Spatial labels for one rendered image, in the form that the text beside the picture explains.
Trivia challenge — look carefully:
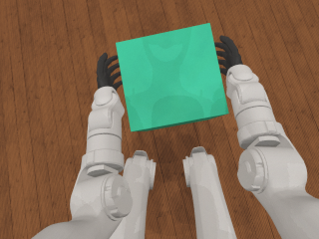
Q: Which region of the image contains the robot right forearm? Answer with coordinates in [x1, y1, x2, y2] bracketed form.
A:
[226, 64, 308, 183]

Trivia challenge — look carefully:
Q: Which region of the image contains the robot right upper arm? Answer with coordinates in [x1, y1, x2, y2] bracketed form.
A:
[237, 146, 319, 239]

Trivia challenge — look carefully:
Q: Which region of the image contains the robot left hand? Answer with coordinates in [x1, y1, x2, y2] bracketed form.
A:
[96, 52, 123, 90]

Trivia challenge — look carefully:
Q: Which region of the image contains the robot left shin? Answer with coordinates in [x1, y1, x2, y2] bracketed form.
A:
[123, 150, 149, 174]

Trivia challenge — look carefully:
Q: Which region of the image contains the right robot thigh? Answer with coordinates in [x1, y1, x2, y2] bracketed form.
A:
[182, 151, 237, 239]

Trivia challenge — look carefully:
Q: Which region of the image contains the carton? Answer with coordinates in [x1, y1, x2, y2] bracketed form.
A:
[116, 23, 229, 132]

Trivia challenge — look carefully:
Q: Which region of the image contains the robot left forearm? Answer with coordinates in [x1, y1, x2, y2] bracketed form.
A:
[70, 86, 125, 207]

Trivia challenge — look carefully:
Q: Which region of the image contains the robot right hand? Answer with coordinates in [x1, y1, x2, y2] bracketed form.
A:
[214, 35, 243, 76]

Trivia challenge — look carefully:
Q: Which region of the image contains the robot left upper arm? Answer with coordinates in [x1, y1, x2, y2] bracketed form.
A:
[31, 173, 134, 239]

